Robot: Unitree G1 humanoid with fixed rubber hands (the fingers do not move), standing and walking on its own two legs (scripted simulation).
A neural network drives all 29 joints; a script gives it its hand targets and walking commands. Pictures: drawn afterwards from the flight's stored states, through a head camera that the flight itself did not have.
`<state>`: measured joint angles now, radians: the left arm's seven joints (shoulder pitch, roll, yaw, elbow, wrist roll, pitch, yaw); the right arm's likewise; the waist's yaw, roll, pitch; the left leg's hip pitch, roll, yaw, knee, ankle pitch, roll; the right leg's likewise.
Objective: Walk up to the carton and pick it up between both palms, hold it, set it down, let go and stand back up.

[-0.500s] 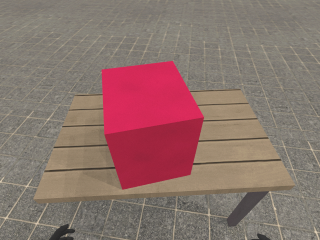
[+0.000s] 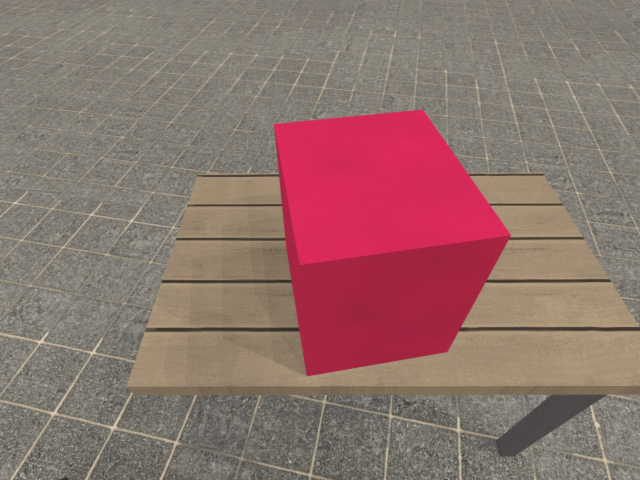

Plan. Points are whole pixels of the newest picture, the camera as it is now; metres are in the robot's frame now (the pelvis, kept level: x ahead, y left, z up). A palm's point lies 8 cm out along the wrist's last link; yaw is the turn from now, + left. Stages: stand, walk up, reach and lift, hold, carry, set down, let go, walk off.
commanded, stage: walk up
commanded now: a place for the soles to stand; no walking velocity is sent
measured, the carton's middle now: (364, 243) +0.48 -0.05 +0.00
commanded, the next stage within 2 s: reach and lift in 1.64 s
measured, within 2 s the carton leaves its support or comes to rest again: neither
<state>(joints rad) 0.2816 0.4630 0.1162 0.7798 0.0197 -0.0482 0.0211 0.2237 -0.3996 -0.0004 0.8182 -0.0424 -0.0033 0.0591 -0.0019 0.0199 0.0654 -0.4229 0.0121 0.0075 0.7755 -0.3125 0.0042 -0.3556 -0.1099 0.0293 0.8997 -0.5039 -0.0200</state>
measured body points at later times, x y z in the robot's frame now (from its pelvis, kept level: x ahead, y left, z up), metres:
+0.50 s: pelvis +0.01 -0.01 +0.01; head +0.02 -0.02 +0.46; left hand +0.09 +0.33 -0.08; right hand +0.10 -0.31 -0.10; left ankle +0.06 +0.11 -0.70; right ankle +0.05 -0.15 -0.70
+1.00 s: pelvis +0.02 -0.02 +0.02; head +0.02 -0.02 +0.47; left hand +0.10 +0.30 -0.08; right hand +0.10 -0.33 -0.10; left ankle +0.06 +0.11 -0.70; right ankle +0.05 -0.15 -0.70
